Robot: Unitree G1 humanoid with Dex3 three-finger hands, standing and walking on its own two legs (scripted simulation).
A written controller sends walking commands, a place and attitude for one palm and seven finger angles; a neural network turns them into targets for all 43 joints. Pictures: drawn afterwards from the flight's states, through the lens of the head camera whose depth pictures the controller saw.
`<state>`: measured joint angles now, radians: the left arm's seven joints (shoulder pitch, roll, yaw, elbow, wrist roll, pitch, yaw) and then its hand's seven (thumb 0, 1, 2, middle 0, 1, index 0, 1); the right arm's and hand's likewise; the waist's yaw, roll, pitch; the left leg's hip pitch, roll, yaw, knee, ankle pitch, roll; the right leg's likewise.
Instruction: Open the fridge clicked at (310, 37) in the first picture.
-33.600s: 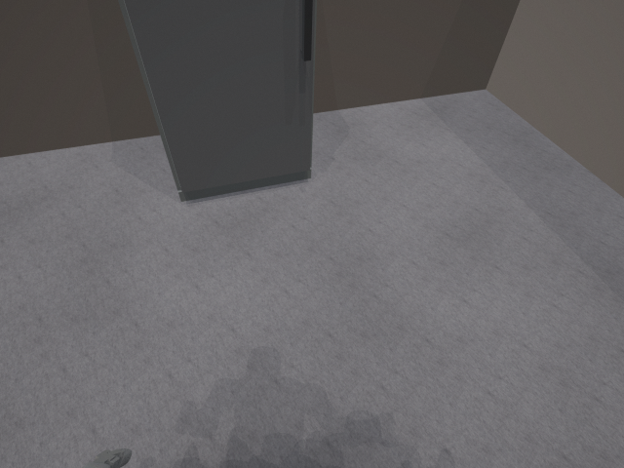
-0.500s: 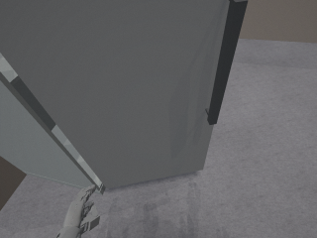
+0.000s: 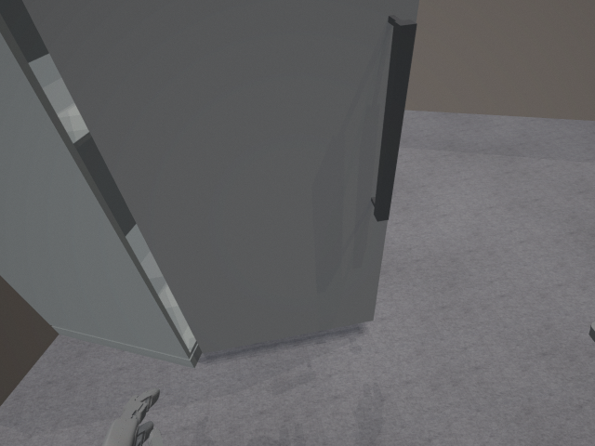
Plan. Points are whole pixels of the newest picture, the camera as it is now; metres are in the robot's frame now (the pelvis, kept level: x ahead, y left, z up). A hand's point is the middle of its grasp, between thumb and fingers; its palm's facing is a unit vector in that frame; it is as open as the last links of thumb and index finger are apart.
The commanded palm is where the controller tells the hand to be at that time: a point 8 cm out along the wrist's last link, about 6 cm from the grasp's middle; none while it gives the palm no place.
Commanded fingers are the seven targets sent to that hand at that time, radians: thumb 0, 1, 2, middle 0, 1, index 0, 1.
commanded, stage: stop stepping back and stand still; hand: right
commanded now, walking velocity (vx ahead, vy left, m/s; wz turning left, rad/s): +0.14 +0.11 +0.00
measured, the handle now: (386, 133) +0.68 -0.14 +0.11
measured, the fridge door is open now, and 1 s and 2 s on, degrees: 65 65 65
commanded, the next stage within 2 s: let the arm hang, fingers relaxed in 0.32 s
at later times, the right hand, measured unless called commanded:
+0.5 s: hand (567, 347) +0.22 -0.28 +0.10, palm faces +0.38 +0.84 -0.39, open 7.4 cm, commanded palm none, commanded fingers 0.00 -0.90 -0.90 0.20 0.30 0.20 0.30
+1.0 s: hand out of the picture +0.01 -0.22 -0.16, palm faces +0.11 +0.96 -0.25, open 7.2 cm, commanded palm none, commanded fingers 0.00 -0.90 -0.90 0.20 0.30 0.20 0.30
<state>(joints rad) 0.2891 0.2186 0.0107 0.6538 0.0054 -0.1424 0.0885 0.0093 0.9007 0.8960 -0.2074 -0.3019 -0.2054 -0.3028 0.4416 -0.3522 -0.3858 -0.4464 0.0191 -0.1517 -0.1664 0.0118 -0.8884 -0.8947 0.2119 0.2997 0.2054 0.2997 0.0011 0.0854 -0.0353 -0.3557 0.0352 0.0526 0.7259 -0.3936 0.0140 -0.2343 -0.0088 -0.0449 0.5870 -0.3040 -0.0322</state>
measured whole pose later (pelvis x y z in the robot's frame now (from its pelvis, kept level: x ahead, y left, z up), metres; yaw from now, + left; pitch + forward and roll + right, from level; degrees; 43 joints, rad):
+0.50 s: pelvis +0.00 -0.01 +0.00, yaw -6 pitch +0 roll +1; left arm 0.22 0.23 0.02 0.69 0.04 -0.10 0.02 0.01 0.90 0.90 -0.21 -0.30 -0.20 -0.30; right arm 0.28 -0.32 -0.26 -0.11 -0.03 -0.10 -0.07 0.00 -0.89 -0.90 0.21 0.30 0.20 0.30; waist 0.02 -0.01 -0.02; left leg -0.44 -0.01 -0.01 1.00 -0.54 -0.01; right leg -0.34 0.01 0.02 0.62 -0.27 -0.03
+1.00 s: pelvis +0.04 -0.02 +0.01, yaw -6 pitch +0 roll +1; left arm 0.35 0.14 0.00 1.06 0.01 0.01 0.03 0.00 0.91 0.90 -0.20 -0.30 -0.20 -0.30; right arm 0.29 -0.23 -0.03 1.08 -0.01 0.03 -0.02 -0.01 -0.94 -0.89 0.20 0.30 0.20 0.30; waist 0.00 0.01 0.08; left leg -0.22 0.01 -0.04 0.46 -0.24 -0.03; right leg -0.23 0.02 0.01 0.50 -0.27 -0.02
